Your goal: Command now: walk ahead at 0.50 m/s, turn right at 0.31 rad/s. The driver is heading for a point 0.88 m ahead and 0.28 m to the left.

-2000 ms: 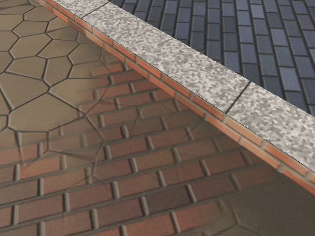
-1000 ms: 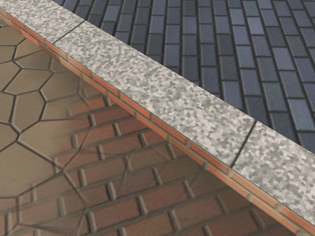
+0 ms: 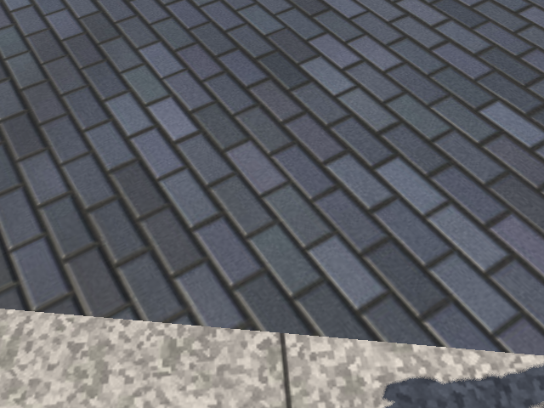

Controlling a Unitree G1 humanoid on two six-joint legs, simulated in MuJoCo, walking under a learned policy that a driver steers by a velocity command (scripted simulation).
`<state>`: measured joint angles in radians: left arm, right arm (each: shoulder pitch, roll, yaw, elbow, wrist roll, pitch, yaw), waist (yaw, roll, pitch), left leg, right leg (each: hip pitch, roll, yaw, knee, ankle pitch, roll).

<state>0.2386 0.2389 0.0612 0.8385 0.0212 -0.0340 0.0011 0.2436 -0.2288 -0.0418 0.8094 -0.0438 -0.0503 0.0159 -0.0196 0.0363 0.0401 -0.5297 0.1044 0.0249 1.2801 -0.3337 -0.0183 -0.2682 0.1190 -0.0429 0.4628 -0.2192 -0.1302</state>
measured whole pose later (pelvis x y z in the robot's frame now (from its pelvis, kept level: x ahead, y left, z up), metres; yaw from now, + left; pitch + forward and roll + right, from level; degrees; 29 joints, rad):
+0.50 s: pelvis +0.31 +0.06 +0.03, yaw +7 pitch +3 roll +3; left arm 0.44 0.20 0.01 0.95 0.02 -0.08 0.00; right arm 0.10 -0.18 0.02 0.69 -0.01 0.01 0.02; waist -0.01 0.01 0.00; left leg -0.78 -0.11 0.20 1.16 -0.45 0.19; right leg -0.14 0.01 0.01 1.11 -0.13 -0.04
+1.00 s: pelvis +0.63 +0.09 +0.12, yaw +26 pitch +3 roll +0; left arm 0.04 0.24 -0.01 0.60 0.05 -0.08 0.01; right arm 0.45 -0.30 -0.09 0.82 0.00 -0.05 -0.01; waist -0.10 0.00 0.03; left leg -0.11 -0.17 -0.19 0.84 -0.48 0.09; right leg -0.51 0.04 -0.03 0.57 -0.10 -0.07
